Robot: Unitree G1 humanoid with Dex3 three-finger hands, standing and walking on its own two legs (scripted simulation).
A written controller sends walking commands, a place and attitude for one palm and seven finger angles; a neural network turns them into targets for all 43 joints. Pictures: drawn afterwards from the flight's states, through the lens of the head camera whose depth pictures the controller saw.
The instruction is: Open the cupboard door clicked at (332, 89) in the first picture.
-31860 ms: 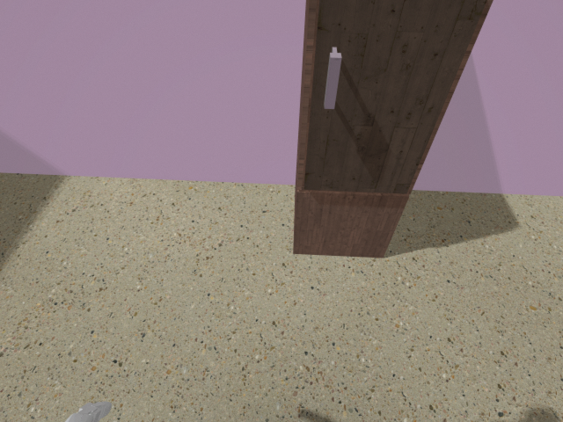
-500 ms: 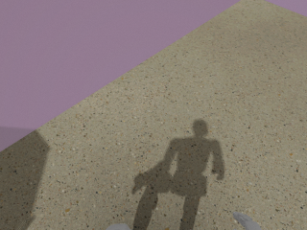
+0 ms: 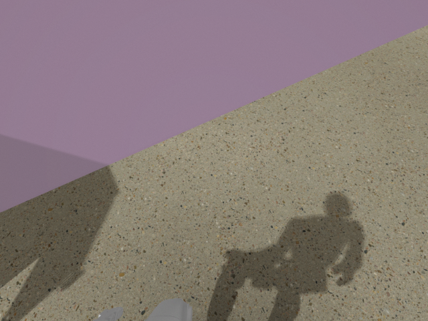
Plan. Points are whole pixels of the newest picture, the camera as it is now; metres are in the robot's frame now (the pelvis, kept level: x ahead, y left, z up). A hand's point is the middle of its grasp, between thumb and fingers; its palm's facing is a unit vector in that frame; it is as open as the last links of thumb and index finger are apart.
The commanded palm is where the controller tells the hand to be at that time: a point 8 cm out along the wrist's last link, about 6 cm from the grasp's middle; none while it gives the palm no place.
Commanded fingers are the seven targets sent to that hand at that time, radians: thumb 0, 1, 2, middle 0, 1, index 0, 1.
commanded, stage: turn to face it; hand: left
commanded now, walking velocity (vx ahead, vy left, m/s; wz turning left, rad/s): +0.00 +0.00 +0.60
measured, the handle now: out of the picture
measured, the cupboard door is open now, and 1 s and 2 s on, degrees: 48 48 48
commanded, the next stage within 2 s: none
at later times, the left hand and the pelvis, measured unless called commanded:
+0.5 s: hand out of the picture +0.05 +0.24 -0.16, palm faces +0.30 -0.91 -0.29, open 7.4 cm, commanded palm none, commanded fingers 0.00 0.90 0.90 -0.20 -0.30 -0.20 -0.30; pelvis +0.01 +0.00 -0.01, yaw +17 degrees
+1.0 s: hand out of the picture -0.07 +0.21 -0.20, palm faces +0.60 -0.76 -0.25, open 7.4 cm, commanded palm none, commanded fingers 0.00 0.90 0.90 -0.20 -0.30 -0.20 -0.30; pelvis +0.02 +0.01 -0.02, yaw +37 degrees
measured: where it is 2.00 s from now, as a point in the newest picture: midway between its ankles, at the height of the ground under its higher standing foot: outside the picture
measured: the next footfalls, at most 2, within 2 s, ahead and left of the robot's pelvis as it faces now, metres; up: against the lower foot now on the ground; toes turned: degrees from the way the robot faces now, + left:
left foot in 0.20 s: +0.04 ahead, +0.14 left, +0.00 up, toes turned +13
right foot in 0.54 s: +0.10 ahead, -0.12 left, +0.00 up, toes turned +17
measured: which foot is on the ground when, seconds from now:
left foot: up 0.00-0.18, down 0.20-0.54, up 0.56-0.90, down 0.92-1.00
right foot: down 0.00-0.18, up 0.20-0.52, down 0.54-0.92, up 0.94-1.00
